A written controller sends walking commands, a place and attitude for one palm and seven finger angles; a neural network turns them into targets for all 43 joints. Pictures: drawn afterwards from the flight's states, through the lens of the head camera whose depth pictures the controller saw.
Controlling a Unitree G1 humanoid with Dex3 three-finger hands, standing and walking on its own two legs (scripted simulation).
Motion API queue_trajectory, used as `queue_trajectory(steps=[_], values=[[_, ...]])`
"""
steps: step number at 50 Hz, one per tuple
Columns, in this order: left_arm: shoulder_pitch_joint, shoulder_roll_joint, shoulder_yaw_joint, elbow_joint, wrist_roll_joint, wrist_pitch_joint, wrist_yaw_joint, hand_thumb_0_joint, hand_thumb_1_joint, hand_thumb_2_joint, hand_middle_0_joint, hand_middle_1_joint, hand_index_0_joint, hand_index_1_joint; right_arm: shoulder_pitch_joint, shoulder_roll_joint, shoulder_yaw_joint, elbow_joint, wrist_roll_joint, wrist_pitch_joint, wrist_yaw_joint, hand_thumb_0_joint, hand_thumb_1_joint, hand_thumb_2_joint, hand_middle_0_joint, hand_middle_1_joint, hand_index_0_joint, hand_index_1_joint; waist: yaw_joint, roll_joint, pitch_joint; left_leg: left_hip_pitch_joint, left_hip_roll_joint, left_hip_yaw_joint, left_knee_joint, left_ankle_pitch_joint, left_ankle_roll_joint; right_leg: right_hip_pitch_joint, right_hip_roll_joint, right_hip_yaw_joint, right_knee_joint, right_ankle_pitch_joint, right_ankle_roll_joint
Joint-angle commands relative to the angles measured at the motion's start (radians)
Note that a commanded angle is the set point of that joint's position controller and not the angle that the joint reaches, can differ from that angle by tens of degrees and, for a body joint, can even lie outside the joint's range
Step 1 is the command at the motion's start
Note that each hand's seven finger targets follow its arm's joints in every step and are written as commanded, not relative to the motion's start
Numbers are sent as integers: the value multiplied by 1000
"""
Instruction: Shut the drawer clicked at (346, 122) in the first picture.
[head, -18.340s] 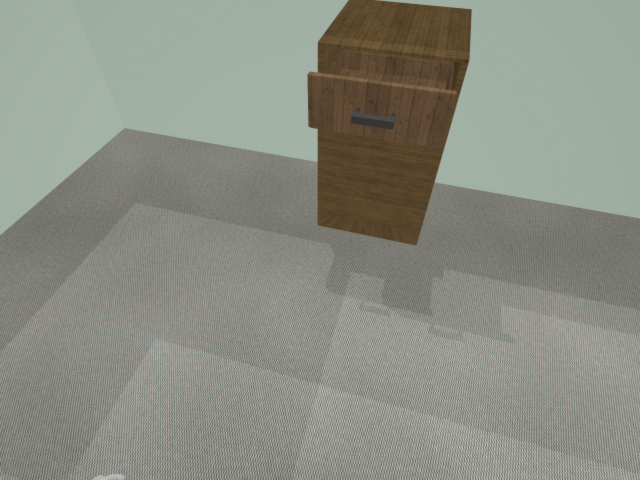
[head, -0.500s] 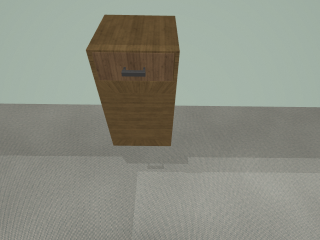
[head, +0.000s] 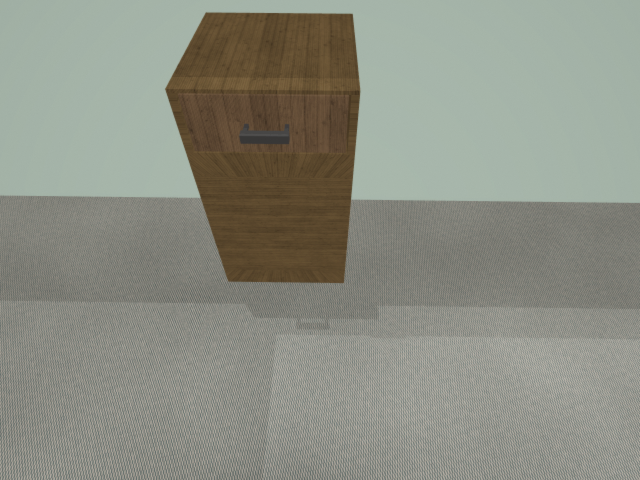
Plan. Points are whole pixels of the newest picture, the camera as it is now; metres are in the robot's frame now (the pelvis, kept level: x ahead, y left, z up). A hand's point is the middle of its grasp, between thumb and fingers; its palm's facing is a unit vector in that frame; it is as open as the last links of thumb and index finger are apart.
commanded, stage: look to check the result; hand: left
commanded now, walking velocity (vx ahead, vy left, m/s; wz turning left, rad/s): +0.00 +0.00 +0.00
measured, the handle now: (265, 132) +0.86 +0.18 -0.08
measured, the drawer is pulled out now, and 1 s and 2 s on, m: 0.00 0.00 0.00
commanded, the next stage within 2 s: stand and wait in 0.08 s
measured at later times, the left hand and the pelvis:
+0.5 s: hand out of the picture +0.02 +0.18 -0.17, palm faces +0.03 -0.97 -0.23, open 7.3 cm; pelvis +0.01 -0.01 +0.00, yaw +0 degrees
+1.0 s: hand out of the picture +0.02 +0.19 -0.17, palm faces +0.02 -0.97 -0.24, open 7.3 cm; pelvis +0.01 +0.00 +0.00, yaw -1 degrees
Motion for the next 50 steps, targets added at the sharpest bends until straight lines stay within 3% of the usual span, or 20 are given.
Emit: queue_trajectory(steps=[1, 9, 21, 33, 50], values=[[67, 118, 17, -21, 2, -12, 5, 0, 900, 900, -200, -300, -200, -300, 54, -112, -19, -23, 3, -15, -8, 0, -900, -900, 200, 300, 200, 300, -2, -13, -7, 105, 84, -51, -42, 167, 54, -126, -122, 73, -109, 197, -21], [46, 138, 22, -28, 3, -14, 5, 0, 900, 900, -200, -300, -200, -300, 25, -126, -20, -29, 3, -15, -7, 0, -900, -900, 200, 300, 200, 300, -1, -25, 2, 99, 85, -41, -38, 193, 49, -108, -129, 69, -115, 270, -14], [14, 167, 25, -44, 1, -15, 2, 0, 900, 900, -200, -300, -200, -300, -2, -154, -20, -34, 3, -15, -5, 0, -900, -900, 200, 300, 200, 300, -1, -28, -3, 103, 87, -39, -44, 184, 43, -92, -132, 72, -129, 284, -10], [5, 185, 28, -47, 2, -17, 2, 0, 900, 900, -200, -300, -200, -300, -8, -178, -22, -37, 5, -19, -7, 0, -900, -900, 200, 300, 200, 300, 1, -26, -35, 132, 92, -38, -40, 238, 45, -66, -132, 75, -125, 351, -7], [-15, 199, 24, -39, 1, -16, -4, 0, 900, 900, -200, -300, -200, -300, -19, -193, -19, -33, 4, -20, -3, 0, -900, -900, 200, 300, 200, 300, -1, -21, -21, 136, 98, -53, -77, 181, 46, -89, -127, 84, -150, 221, -12]])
